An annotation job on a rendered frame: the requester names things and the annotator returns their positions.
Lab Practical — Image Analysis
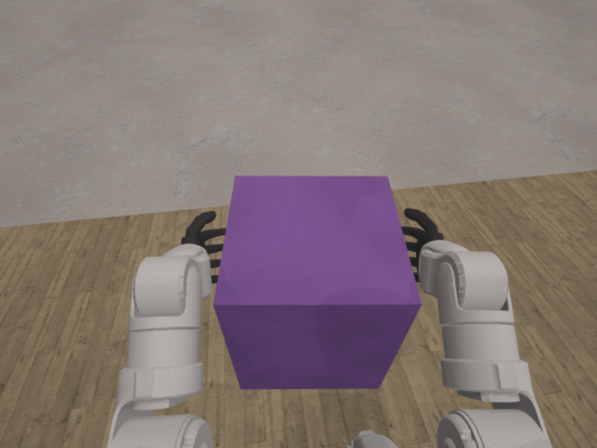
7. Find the robot right hand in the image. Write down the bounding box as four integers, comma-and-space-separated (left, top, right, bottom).
401, 208, 444, 283

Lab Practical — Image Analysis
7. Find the robot left hand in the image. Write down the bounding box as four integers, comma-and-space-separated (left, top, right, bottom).
181, 211, 226, 284

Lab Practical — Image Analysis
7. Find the carton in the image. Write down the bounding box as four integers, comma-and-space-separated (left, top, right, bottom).
214, 175, 422, 389

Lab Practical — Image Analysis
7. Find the robot left upper arm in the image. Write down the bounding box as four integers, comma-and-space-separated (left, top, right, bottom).
110, 414, 213, 448

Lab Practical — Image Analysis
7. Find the robot right upper arm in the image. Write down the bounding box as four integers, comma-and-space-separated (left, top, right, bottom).
437, 409, 550, 448

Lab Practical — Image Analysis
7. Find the right robot forearm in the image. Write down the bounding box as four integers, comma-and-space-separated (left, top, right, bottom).
418, 240, 552, 448

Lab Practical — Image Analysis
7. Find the left robot forearm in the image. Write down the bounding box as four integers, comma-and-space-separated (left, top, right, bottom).
106, 244, 213, 448

